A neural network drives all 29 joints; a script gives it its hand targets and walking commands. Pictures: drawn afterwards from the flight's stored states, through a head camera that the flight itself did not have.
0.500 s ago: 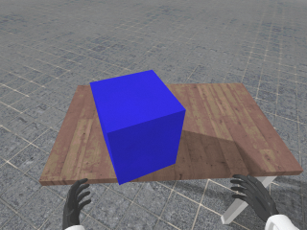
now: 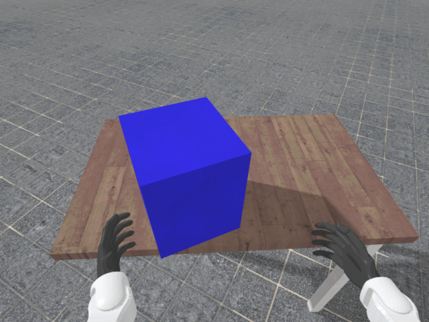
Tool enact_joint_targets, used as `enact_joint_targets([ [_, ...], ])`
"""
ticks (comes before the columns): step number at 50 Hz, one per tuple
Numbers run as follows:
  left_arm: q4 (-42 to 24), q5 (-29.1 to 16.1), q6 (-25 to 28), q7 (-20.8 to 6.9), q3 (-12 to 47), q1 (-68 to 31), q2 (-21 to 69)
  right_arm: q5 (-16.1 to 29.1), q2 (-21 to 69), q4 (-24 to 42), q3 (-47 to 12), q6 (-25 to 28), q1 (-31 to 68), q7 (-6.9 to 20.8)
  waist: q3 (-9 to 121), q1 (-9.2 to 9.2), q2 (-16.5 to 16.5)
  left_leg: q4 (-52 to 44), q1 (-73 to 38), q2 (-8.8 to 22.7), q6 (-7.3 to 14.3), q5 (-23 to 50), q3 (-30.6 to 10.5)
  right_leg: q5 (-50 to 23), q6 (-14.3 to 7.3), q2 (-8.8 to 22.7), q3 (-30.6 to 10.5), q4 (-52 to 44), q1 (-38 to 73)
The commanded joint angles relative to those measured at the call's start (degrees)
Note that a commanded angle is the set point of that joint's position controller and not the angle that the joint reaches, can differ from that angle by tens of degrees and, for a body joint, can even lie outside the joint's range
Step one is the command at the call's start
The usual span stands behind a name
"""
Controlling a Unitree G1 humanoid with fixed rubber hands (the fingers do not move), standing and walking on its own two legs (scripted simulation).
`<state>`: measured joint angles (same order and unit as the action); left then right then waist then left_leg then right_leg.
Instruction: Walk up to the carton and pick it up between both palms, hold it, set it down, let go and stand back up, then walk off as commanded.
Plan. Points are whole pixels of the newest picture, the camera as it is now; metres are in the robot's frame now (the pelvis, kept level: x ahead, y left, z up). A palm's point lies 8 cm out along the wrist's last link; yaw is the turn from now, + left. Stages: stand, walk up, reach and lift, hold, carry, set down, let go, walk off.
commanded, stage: reach and lift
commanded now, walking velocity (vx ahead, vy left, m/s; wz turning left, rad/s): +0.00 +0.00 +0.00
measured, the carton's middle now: (184, 176) +0.43 +0.07 +0.04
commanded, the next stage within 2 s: none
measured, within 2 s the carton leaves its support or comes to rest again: neither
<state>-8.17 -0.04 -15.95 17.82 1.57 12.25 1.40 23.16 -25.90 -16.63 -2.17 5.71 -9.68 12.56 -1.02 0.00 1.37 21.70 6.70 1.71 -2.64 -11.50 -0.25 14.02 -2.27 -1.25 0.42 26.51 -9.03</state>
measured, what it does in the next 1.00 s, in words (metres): stands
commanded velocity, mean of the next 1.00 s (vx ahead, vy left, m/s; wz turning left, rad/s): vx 0.00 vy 0.00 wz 0.00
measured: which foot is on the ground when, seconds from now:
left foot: down 0.00-1.00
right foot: down 0.00-1.00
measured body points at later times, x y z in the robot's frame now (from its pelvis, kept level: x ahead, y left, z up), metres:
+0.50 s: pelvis -0.02 +0.00 +0.00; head -0.04 +0.00 +0.45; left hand +0.28 +0.17 +0.11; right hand +0.32 -0.20 +0.10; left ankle +0.01 +0.15 -0.74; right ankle +0.01 -0.09 -0.74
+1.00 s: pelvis -0.01 +0.00 +0.00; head +0.01 -0.01 +0.45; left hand +0.33 +0.19 +0.15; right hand +0.39 -0.19 +0.14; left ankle +0.01 +0.15 -0.74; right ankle +0.01 -0.09 -0.74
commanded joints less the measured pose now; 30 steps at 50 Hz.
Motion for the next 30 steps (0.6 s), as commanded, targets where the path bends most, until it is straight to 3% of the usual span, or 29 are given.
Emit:
enact_joint_targets([
  [1, -16.4, -1.9, -2.5, 0.8, 0.0, -9.8, 0.0, 2.9, -13.0, 17.1, 3.8, -0.2, 17.7, -2.3, 7.8, -4.97, 6.2, -5.0, -2.7, -1.6, 2.3, 12.1, 2.3, -12.5, -1.9, -1.4, -3.9, -10.4, -0.4],
  [4, -17.6, -1.6, -5.1, 0.4, -1.2, -11.7, -0.3, 3.2, -12.6, 17.0, 3.5, -2.0, 19.4, -3.4, 8.6, -4.91, 5.2, -5.1, -3.1, -1.6, 2.3, 13.8, 2.3, -15.8, -1.7, -1.4, -3.6, -10.1, 0.8],
  [5, -17.7, -1.6, -5.9, 0.5, -1.8, -14.8, -0.9, 3.7, -13.1, 17.5, 3.5, -2.5, 22.7, -3.7, 8.9, -5.39, 3.9, -5.1, -3.6, -1.6, 2.0, 13.6, 2.3, -14.0, -1.9, -1.6, -3.7, -10.1, 0.0],
  [11, -18.0, -2.4, -10.7, 1.2, -5.1, -23.7, -2.6, 3.2, -12.8, 14.6, 3.3, -7.0, 31.7, -4.8, 8.3, -6.62, 5.2, -5.3, -3.8, -0.9, 2.0, 8.4, 2.3, -3.5, -1.7, -0.7, -5.0, -12.0, -2.3],
  [14, -16.2, -2.4, -14.4, 1.9, -6.8, -28.2, -3.7, 3.5, -12.5, 12.8, 2.9, -10.0, 37.4, -5.4, 7.5, -8.38, 5.1, -5.5, -3.0, -0.7, 2.1, 3.5, 2.0, 4.4, -1.8, 0.1, -6.2, -13.0, -4.2],
  [18, -14.2, -1.8, -19.5, 2.1, -8.9, -32.0, -5.8, 3.7, -11.7, 8.1, 1.1, -14.2, 40.5, -6.3, 6.1, -9.63, 5.3, -5.5, -3.1, -0.8, 2.2, 2.8, 1.9, 5.2, -1.6, 0.7, -7.1, -13.4, -4.9],
  [19, -15.3, -2.4, -21.0, 2.0, -8.6, -32.9, -5.5, 3.9, -12.4, 6.7, 2.1, -15.3, 41.9, -6.5, 7.0, -8.82, 4.1, -5.2, -3.2, -0.8, 2.0, 3.3, 1.7, 5.0, -1.6, 0.5, -6.7, -13.4, -4.7],
  [20, -13.9, -2.9, -21.9, 1.8, -8.7, -37.7, -6.4, 4.1, -12.8, 5.7, 1.9, -16.2, 46.3, -6.8, 6.4, -9.05, 3.7, -5.2, -2.1, -0.8, 2.0, 2.4, 1.7, 5.5, -1.7, 0.4, -6.8, -13.1, -4.8],
  [25, -12.8, -2.9, -26.0, 1.2, -9.9, -40.5, -7.7, 3.5, -13.2, 1.2, 2.2, -19.2, 49.1, -7.7, 8.1, -8.66, 2.6, -4.5, -2.2, -0.9, 1.6, 4.2, 1.3, 3.6, -1.4, 0.0, -6.0, -12.6, -5.1],
  [29, -13.1, -3.3, -27.8, 0.4, -10.5, -42.3, -8.5, 4.0, -13.5, 0.3, 1.7, -20.2, 52.0, -8.4, 11.7, -8.36, 1.0, -3.7, -3.6, -1.0, 1.2, 9.9, 1.1, -2.9, -1.2, -1.0, -4.4, -11.0, -4.1],
  [30, -13.4, -4.0, -28.1, 0.5, -9.9, -44.1, -8.7, 4.1, -15.0, -0.5, 2.4, -20.2, 53.3, -8.5, 12.4, -7.56, 0.2, -3.5, -3.8, -1.0, 1.0, 10.5, 0.8, -4.4, -1.1, -1.6, -3.2, -10.3, -4.0],
])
